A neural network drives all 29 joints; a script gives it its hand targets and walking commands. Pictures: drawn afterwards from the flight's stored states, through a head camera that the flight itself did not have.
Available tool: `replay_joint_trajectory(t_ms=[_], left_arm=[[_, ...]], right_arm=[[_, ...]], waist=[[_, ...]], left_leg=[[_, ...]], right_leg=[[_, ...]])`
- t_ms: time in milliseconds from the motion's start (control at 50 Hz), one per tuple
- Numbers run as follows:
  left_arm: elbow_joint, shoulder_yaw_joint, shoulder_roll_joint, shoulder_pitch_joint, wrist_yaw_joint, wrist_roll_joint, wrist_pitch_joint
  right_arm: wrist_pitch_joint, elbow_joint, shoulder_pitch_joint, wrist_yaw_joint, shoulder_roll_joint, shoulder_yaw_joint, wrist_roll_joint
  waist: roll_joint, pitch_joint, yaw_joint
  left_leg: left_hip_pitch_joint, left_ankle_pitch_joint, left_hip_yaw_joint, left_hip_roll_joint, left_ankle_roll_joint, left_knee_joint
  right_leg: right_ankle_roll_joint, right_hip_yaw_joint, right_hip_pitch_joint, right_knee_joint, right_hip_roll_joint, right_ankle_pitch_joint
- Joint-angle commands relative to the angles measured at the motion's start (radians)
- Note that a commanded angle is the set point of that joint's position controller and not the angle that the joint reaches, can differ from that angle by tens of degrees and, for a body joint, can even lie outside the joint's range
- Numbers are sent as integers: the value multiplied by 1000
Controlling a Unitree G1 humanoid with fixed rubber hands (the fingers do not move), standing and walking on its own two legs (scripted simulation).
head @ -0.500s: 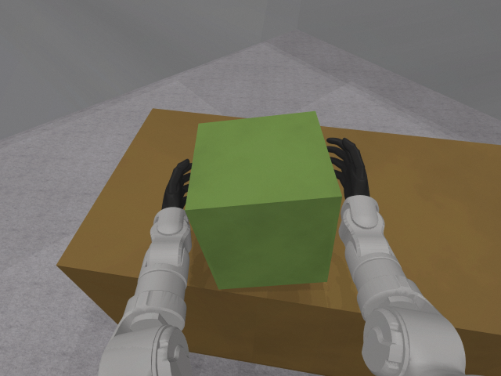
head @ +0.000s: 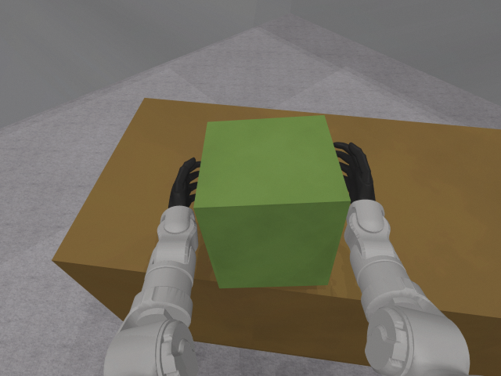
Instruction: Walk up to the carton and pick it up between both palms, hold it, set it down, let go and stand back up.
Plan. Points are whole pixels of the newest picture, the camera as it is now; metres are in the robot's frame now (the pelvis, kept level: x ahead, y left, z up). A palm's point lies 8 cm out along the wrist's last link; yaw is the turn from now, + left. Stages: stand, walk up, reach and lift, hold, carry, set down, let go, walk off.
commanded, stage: set down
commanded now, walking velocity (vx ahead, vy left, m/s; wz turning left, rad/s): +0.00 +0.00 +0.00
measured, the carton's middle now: (269, 205) +0.41 +0.00 +0.01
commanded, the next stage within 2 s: none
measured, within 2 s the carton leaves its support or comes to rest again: rests again in 0.86 s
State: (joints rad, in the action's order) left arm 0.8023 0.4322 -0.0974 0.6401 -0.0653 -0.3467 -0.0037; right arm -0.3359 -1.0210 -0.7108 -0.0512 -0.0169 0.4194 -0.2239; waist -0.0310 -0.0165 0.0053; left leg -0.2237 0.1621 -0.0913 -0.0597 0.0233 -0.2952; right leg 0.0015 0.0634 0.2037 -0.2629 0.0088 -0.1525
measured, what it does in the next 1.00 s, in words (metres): stands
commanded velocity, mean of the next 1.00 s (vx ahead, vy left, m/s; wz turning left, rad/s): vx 0.00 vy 0.00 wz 0.00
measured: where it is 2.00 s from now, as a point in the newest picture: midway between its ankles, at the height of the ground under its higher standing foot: outside the picture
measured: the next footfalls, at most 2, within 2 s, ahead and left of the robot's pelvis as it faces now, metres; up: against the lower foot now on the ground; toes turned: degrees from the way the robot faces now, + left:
none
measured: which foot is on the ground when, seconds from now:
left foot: down 0.00-1.00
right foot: down 0.00-1.00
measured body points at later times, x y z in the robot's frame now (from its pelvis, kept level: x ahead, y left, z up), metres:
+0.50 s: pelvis -0.01 +0.00 +0.00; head +0.04 +0.02 +0.45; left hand +0.39 +0.15 +0.04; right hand +0.40 -0.15 +0.08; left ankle -0.02 +0.13 -0.75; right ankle -0.02 -0.12 -0.75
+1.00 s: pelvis -0.01 +0.00 +0.00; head +0.05 +0.02 +0.45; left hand +0.39 +0.14 +0.04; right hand +0.39 -0.16 +0.06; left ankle -0.02 +0.13 -0.75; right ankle -0.02 -0.11 -0.75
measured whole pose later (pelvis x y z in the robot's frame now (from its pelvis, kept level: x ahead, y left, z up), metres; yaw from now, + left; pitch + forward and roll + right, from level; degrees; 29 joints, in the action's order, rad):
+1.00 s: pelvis -0.01 +0.00 +0.00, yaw +0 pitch +6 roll +0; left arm 0.80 0.55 -0.16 0.67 -0.03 -0.43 -0.10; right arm -0.35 -0.92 -0.67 0.00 -0.08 0.61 -0.41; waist -0.05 0.01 0.01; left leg -0.24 0.13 -0.11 -0.05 0.02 -0.26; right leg 0.00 0.06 0.25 -0.28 0.02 -0.14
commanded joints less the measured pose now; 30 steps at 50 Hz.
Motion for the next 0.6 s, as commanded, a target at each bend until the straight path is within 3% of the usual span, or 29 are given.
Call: replay_joint_trajectory(t_ms=[0, 80, 200, 400, 580], left_arm=[[-55, -226, -452, 612, 86, -13, -106], [-30, -189, -439, 634, 90, -30, -126], [-12, -165, -439, 635, 93, -57, -137], [-13, -164, -459, 568, 86, -86, -119], [-24, -168, -461, 512, 81, -92, -113]], right_arm=[[19, 34, -482, 115, -529, -208, -122], [25, 28, -473, 123, -540, -158, -170], [29, 5, -446, 129, -550, -100, -226], [14, -17, -413, 141, -524, -75, -230], [4, -3, -399, 149, -501, -74, -225]], waist=[[-32, -481, 21], [-40, -476, 16], [-23, -459, 3], [12, -401, 8], [7, -373, 17]], left_leg=[[40, -253, -39, 47, -27, 26], [13, -177, -50, 47, -41, 52], [38, -171, -57, 44, -38, 57], [127, -286, -54, 32, -12, 21], [141, -302, -52, 32, -12, 11]], right_leg=[[-52, 12, -284, -71, -14, 485], [-53, 9, -275, -66, -7, 416], [-46, 14, -236, -55, -8, 359], [-34, 30, -170, -38, -23, 352], [-28, 33, -141, -27, -27, 316]])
